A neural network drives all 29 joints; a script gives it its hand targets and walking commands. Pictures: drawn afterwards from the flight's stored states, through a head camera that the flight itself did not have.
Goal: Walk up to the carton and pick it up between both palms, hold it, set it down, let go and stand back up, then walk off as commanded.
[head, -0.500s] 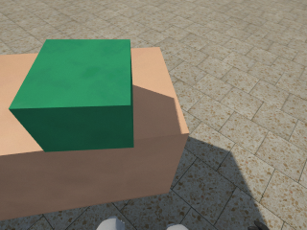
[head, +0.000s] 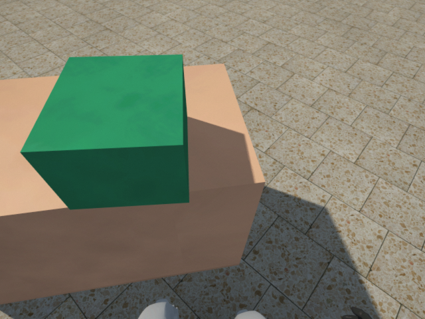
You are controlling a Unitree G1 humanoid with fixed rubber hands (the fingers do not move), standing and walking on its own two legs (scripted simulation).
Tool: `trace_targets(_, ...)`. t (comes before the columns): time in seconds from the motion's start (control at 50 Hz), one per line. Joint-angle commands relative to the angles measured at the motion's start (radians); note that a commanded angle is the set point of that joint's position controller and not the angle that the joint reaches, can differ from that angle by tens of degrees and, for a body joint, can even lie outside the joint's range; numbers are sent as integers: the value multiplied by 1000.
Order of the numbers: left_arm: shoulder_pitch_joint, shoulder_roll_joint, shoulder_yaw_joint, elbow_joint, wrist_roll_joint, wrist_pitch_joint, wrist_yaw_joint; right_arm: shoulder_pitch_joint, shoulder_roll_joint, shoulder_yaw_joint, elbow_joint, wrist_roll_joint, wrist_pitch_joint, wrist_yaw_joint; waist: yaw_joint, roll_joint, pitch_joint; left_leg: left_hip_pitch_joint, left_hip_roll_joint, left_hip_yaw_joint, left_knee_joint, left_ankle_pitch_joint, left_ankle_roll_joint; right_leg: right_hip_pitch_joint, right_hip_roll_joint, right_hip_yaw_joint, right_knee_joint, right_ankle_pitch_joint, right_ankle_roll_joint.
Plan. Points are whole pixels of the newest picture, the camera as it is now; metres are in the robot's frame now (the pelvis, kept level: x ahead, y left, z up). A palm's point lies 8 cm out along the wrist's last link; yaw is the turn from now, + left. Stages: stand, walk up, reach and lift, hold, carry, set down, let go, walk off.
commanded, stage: walk up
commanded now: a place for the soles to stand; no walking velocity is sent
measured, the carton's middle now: (128, 128) +0.53 +0.20 +0.04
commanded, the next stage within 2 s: none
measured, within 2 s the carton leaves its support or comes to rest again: neither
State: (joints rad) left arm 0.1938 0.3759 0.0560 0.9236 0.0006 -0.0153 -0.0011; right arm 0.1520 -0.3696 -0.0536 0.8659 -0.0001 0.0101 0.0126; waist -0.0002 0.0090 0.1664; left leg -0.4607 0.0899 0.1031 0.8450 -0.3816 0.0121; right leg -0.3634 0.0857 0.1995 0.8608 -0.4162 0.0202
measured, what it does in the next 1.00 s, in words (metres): steps to the left: left foot, then right foot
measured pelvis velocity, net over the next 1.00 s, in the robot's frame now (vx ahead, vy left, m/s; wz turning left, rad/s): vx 0.09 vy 0.32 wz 0.11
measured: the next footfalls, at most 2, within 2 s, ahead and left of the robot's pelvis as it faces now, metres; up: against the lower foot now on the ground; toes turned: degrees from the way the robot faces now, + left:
left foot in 0.46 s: +0.12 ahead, +0.16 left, +0.00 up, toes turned +5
right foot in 0.72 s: +0.14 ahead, +0.00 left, +0.00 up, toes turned +15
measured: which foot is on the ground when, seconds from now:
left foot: down 0.00-0.18, up 0.20-0.44, down 0.46-0.68, up 0.70-0.88, down 0.90-1.00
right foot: down 0.00-0.50, up 0.52-0.70, down 0.72-0.90, up 0.92-1.00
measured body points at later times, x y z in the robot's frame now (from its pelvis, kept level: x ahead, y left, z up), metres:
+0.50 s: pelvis +0.05 +0.11 -0.03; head +0.08 +0.08 +0.42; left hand +0.06 +0.46 -0.12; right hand +0.16 -0.20 -0.16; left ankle +0.08 +0.16 -0.70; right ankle +0.04 -0.14 -0.69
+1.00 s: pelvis +0.09 +0.32 -0.03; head +0.13 +0.37 +0.41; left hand +0.08 +0.66 -0.17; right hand +0.23 +0.02 -0.12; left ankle +0.08 +0.35 -0.70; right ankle +0.09 +0.05 -0.63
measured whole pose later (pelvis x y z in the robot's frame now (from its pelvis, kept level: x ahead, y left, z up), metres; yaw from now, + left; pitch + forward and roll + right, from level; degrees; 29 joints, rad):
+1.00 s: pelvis +0.09 +0.32 -0.03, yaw +6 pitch -6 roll -6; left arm 0.27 0.41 0.06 0.97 0.00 -0.04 0.12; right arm 0.15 -0.37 -0.06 0.88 0.00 0.04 0.03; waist 0.03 0.03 0.20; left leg -0.39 -0.04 -0.01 1.13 -0.63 0.09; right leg -0.39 0.05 0.25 1.27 -0.56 -0.01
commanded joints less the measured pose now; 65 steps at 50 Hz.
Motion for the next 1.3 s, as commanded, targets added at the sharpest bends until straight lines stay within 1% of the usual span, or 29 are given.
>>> trace_targets(0.0,-59,224,33,-61,12,-25,18,48,-331,-88,-26,-20,-53,-12,-61,87,-287,348,244,-437,-476,-168,159,-199,-5,-31,18,59,-62)
trace_targets(0.06,82,248,49,-15,11,-13,11,-92,-337,-81,-65,-30,-51,-19,18,77,-193,89,292,-379,-498,-321,196,-30,-41,-136,75,-104,-67)
trace_targets(0.08,304,339,82,35,-13,-43,57,-132,-386,-120,-176,-81,3,22,68,289,-176,-28,187,-220,-410,-387,159,66,-43,-176,-5,-139,-104)
trace_targets(0.12,520,432,132,93,28,-62,89,-193,-217,-91,-247,-91,47,47,160,-191,-144,-404,-68,-53,168,-435,14,274,-281,427,-497,-474,-206)
trace_targets(0.16,250,456,124,-15,11,-71,116,-114,-287,-115,-207,-99,57,43,51,43,-108,-401,-50,-253,403,-164,-14,133,-418,779,-581,-431,-269)
trace_targets(0.28,261,404,126,-58,6,-90,143,-58,-282,-121,-177,-84,47,48,29,-88,-203,-340,18,-252,341,-116,10,296,-316,525,-257,384,-268)
trace_targets(0.4,149,409,137,-101,15,-102,153,27,-326,-127,-161,-65,18,57,-43,-262,-213,-100,61,-365,73,-188,59,94,-360,440,-76,482,-270)
trace_targets(0.44,67,261,83,-92,19,-94,147,277,-403,-158,-55,-58,-3,46,-202,116,-229,410,117,-452,-360,-57,63,-347,-69,-29,370,176,-78)
trace_targets(0.46,117,192,42,-80,16,-88,152,278,-408,-152,-42,-37,0,41,-180,301,-158,409,194,-557,-494,87,-14,-504,57,-103,498,-212,-49)
trace_targets(0.5,231,271,57,-15,0,-71,160,141,-394,-152,-68,-9,9,32,-62,133,-112,312,254,-673,-634,65,-101,-403,1,-110,556,-181,-52)
trace_targets(0.56,400,315,98,29,4,-49,148,-71,-362,-157,-127,-9,28,17,65,312,35,95,18,-262,-712,659,-551,-74,58,-206,378,-262,-49)
trace_targets(0.6,778,360,136,134,17,-41,158,-349,-333,-166,-221,-14,45,14,258,248,63,-238,-119,-11,-403,1098,-667,381,-3,-238,61,-305,-78)
trace_targets(0.62,957,366,163,176,7,-33,171,-491,-310,-160,-280,-37,48,7,392,76,0,-295,-149,31,100,1247,-560,505,-93,-265,-235,-240,-177)
trace_targets(0.64,859,345,166,157,-13,-42,192,-445,-215,-135,-284,-31,41,11,424,-488,-99,-325,-164,-90,750,551,-264,512,-285,-17,-504,235,-270)
trace_targets(0.66,583,345,150,69,-6,-53,204,-276,-180,-105,-286,-33,39,11,234,-484,-150,-470,-146,-317,741,-251,-93,537,-323,420,-398,250,-280)
trace_targets(0.68,317,335,116,-8,7,-67,198,-159,-196,-103,-234,-38,43,13,75,-257,-170,-305,-63,-414,693,-230,1,312,-384,602,-360,234,-300)
trace_targets(0.72,52,308,78,-82,25,-83,185,33,-202,-99,-137,-30,50,28,-66,-35,-223,-42,-65,-385,623,-183,49,67,-327,409,-395,133,-239)
trace_targets(0.82,-90,363,86,-101,46,-91,154,222,-250,-113,-53,-14,36,19,-184,-181,-177,318,56,-373,-221,-175,93,-166,-273,205,-6,590,-162)
trace_targets(0.86,-22,190,40,-65,38,-67,124,319,-326,-124,46,-4,-21,-9,-198,187,-153,512,33,-399,-373,272,-73,-381,-14,80,440,-105,-28)
trace_targets(0.94,200,245,43,46,25,0,122,90,-406,-117,5,19,-35,-51,-6,197,-72,216,226,-781,-602,516,-337,-306,60,118,699,-161,-42)
trace_targets(1.04,551,258,80,160,44,40,96,-215,-299,-135,-36,26,-20,-82,191,542,116,37,-249,36,-575,1526,-971,222,162,-270,88,-323,-18)
trace_targets(1.08,906,360,156,211,39,21,129,-543,-292,-159,-140,31,-17,-97,532,134,-44,15,-413,118,620,1587,-776,499,-86,-465,-622,-84,-198)
trace_targets(1.1,818,337,173,191,22,19,145,-458,-225,-135,-153,53,-15,-105,583,-601,-193,-289,-291,-110,1287,111,-370,741,-291,15,-550,516,-346)
trace_targets(1.12,467,243,110,62,52,20,134,-275,-177,-86,-140,45,-26,-124,320,-640,-244,-406,-164,-330,1064,-667,-71,698,-270,227,-304,620,-302)
trace_targets(1.16,-185,208,76,-164,97,61,77,168,-253,-105,-4,30,-70,-148,-77,-260,-157,298,52,-696,560,-673,211,-204,-268,151,-165,615,-186)
trace_targets(1.18,-450,278,74,-283,104,51,70,411,-321,-127,21,45,-75,-145,-269,-295,-125,388,118,-748,324,-680,199,-409,-280,179,-102,731,-161)
trace_targets(1.2,-460,301,80,-271,89,41,72,404,-318,-132,19,42,-62,-130,-271,-269,-116,383,111,-601,-17,-490,143,-370,-219,142,-68,683,-159)
trace_targets(1.24,-197,206,54,-203,65,60,51,402,-264,-129,50,20,-59,-145,-194,106,-218,585,112,-456,-616,362,-114,-179,-11,31,224,56,-27)
trace_targets(1.28,84,214,52,-136,63,94,27,347,-318,-139,40,6,-32,-178,-59,162,-256,758,27,-423,-429,599,-272,-317,96,117,308,-147,-51)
